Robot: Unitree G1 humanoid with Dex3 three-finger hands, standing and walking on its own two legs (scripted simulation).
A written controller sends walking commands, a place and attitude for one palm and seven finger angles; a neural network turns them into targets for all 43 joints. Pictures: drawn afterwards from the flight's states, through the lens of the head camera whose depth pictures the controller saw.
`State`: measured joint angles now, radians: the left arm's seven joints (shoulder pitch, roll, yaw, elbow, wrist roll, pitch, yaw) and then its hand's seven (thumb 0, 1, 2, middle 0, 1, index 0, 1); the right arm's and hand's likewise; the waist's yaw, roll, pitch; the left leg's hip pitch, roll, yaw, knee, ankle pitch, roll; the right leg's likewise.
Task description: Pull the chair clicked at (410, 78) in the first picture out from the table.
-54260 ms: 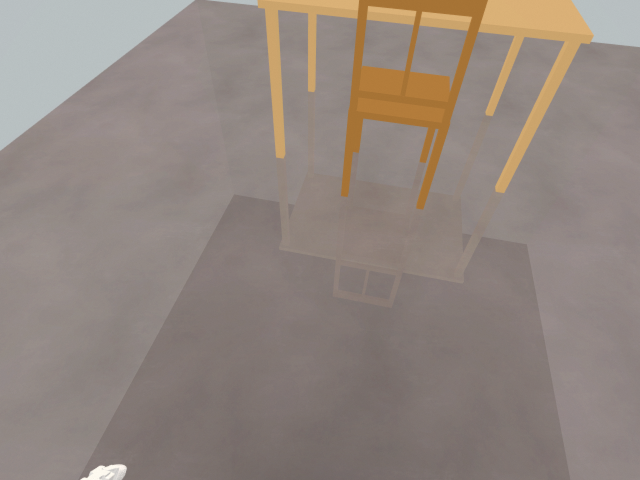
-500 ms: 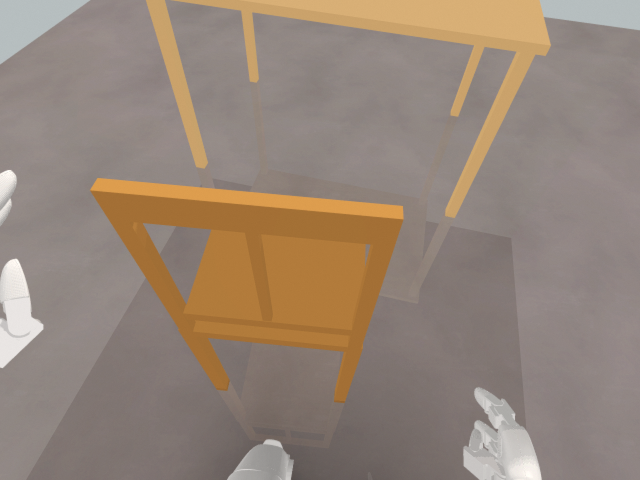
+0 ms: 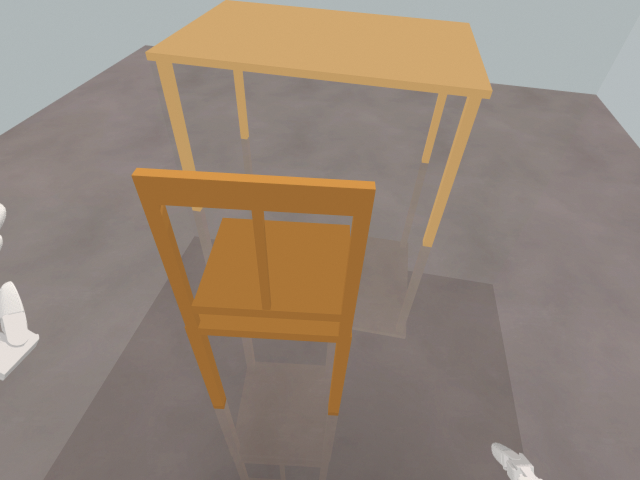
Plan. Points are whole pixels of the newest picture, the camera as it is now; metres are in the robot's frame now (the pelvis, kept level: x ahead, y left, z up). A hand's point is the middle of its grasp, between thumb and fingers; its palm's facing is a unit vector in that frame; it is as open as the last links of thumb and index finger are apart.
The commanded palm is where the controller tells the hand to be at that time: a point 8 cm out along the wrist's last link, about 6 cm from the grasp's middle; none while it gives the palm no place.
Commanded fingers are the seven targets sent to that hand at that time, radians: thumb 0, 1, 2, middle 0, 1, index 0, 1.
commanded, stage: stop stepping back and stand still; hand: left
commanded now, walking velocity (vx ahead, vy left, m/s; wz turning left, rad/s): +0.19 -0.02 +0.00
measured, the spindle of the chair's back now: (262, 263) +0.52 +0.14 -0.08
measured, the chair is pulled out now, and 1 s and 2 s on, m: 0.65 0.65 0.65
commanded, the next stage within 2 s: let the arm hang, fingers relaxed in 0.44 s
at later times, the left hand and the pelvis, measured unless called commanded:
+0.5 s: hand out of the picture +0.15 +0.28 +0.17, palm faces +0.48 -0.78 -0.41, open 7.4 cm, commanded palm +0.10 +0.32 +0.19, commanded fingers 0.00 0.90 0.90 -0.20 -0.30 -0.20 -0.30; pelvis -0.04 +0.01 +0.01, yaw +1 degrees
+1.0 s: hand out of the picture -0.05 +0.20 -0.16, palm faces +0.06 -0.98 -0.20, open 7.0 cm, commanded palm none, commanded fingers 0.00 0.90 0.90 -0.20 -0.30 -0.20 -0.30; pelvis -0.01 +0.01 +0.02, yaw +3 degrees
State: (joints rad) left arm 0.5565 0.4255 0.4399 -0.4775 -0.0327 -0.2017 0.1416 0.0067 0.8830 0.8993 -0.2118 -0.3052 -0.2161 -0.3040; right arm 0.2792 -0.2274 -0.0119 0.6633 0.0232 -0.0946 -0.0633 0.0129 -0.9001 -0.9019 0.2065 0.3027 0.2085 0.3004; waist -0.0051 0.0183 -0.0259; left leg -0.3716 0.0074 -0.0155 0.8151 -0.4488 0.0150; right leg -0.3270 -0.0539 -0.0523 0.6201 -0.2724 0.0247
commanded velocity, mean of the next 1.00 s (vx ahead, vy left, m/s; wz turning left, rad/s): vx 0.05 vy -0.01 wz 0.00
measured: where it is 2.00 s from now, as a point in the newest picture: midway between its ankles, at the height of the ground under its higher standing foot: outside the picture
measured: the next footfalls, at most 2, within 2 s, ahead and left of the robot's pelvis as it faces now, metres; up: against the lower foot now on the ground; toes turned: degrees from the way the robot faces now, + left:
left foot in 0.02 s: +0.06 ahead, +0.10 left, +0.00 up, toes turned +1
right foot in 0.24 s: +0.01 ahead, -0.12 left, +0.00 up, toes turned +0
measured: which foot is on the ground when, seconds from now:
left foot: up 0.00-0.00, down 0.02-1.00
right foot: down 0.00-0.06, up 0.08-0.22, down 0.24-1.00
